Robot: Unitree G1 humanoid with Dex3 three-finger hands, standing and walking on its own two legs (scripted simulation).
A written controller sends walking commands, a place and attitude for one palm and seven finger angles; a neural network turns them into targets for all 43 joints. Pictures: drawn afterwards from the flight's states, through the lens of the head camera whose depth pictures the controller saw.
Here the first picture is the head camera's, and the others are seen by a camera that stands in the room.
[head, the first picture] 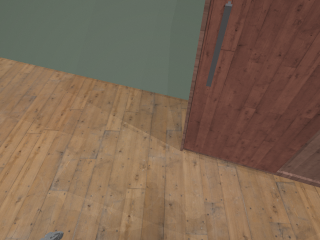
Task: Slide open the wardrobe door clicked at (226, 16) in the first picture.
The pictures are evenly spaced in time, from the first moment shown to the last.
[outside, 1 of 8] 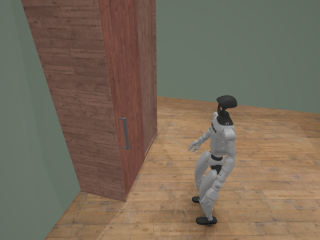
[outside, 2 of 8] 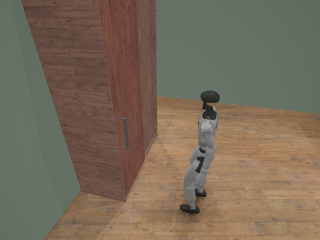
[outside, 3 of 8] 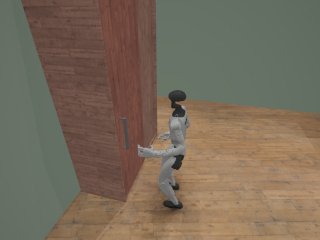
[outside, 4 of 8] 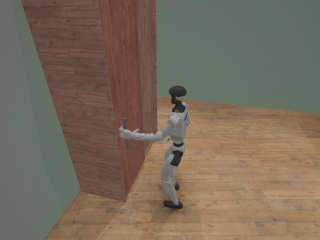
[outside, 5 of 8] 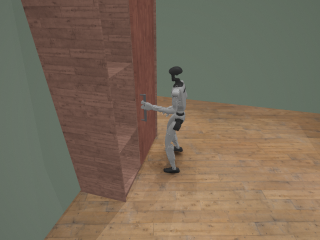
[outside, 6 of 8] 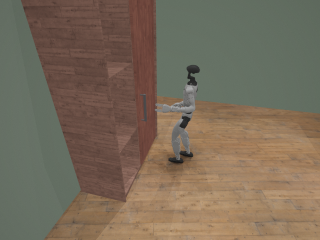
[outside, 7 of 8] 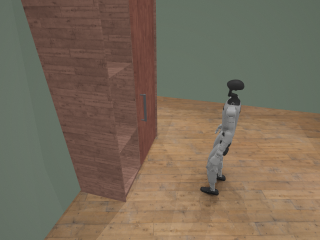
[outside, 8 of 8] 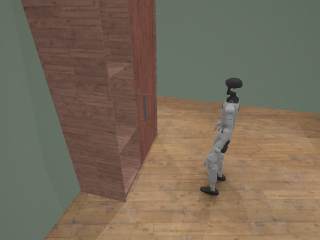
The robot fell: no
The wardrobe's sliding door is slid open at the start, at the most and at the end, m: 0.00 0.52 0.52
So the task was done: yes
